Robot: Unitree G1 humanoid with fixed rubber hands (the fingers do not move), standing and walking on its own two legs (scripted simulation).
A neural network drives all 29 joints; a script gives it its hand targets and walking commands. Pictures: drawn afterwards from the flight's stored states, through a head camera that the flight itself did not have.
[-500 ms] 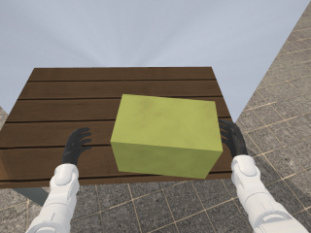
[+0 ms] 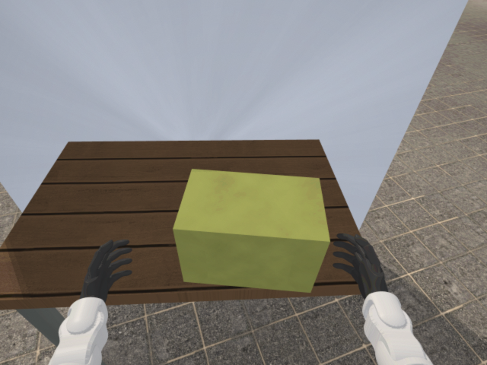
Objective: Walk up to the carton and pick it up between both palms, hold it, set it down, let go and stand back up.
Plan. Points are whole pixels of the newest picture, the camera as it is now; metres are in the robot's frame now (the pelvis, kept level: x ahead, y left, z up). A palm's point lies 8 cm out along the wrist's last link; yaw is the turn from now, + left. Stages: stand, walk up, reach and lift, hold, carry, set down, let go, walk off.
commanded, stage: set down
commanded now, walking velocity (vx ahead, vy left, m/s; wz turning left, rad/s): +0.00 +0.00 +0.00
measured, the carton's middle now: (250, 230) +0.40 +0.01 -0.01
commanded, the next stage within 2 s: none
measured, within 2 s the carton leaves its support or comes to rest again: neither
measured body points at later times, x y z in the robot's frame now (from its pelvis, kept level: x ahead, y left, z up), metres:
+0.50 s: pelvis +0.01 -0.01 +0.00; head -0.02 +0.00 +0.45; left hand +0.19 +0.27 +0.00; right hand +0.22 -0.20 +0.01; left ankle +0.02 +0.12 -0.74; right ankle -0.01 -0.12 -0.74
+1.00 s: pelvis +0.02 -0.01 +0.00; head +0.01 +0.00 +0.45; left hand +0.19 +0.26 -0.03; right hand +0.23 -0.20 -0.01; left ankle +0.02 +0.12 -0.74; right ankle +0.00 -0.12 -0.74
